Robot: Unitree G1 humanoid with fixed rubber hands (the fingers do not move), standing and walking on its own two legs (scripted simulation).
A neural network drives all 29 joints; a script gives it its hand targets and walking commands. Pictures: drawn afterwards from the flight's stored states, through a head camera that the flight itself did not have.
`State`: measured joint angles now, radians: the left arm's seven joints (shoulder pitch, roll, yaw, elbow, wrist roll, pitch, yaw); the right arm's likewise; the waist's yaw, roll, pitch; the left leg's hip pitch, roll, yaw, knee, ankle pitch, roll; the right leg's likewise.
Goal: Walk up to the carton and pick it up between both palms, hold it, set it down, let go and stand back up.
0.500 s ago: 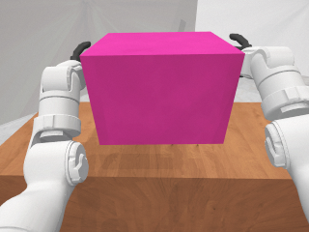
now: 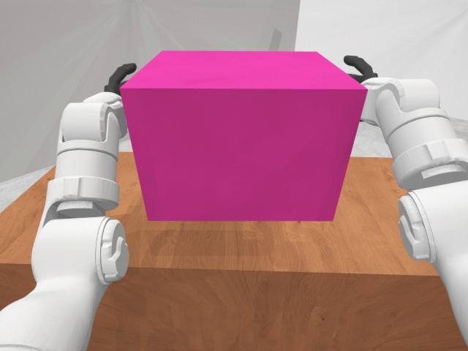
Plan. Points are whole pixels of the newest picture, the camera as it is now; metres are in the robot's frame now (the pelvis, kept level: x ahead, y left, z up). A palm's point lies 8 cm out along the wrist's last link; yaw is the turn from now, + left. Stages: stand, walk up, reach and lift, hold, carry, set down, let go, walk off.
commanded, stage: set down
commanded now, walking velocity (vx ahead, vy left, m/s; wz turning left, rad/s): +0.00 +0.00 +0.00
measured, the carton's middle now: (240, 128) +0.39 -0.01 +0.29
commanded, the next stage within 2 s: none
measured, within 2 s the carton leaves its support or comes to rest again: neither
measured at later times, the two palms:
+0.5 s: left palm (119, 113) +0.40 +0.19 +0.32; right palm (347, 107) +0.39 -0.19 +0.33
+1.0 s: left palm (141, 132) +0.41 +0.17 +0.28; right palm (357, 127) +0.39 -0.21 +0.29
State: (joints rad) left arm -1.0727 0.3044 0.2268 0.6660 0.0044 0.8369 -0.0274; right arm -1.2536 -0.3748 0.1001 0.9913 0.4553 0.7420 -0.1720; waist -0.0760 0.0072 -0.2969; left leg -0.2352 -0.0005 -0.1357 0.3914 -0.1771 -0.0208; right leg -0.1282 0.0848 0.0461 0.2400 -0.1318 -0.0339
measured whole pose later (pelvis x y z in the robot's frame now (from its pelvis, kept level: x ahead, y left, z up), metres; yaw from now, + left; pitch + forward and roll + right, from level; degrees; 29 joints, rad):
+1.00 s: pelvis +0.01 +0.00 +0.00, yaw +0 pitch +0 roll -1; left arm -0.91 0.20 0.30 0.58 0.06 0.65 0.02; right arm -1.09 -0.32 0.02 0.98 0.38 0.47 -0.12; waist -0.10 -0.01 -0.22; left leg -0.16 -0.01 -0.12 0.32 -0.16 -0.02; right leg -0.08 0.07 0.04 0.23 -0.15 -0.03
